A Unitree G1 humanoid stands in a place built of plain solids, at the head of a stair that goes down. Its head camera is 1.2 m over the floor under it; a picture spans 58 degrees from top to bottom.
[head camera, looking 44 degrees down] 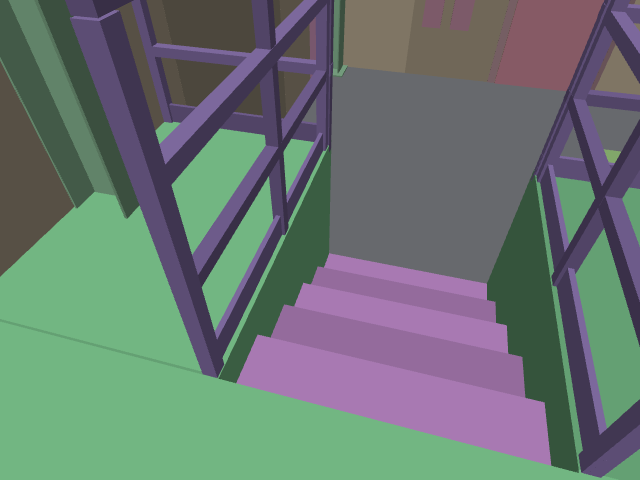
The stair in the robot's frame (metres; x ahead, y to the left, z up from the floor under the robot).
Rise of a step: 0.17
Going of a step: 0.28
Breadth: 1.02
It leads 15 degrees to the right of straight ahead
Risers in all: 6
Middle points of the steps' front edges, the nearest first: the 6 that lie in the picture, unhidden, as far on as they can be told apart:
0.51 -0.18 0.00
0.78 -0.25 -0.17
1.05 -0.33 -0.34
1.33 -0.40 -0.51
1.60 -0.47 -0.68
1.87 -0.55 -0.85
